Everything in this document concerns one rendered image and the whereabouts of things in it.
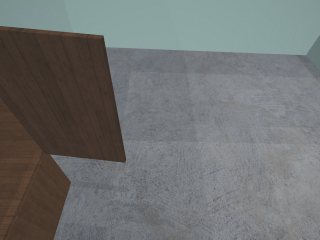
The cupboard door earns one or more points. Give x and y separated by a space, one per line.
59 87

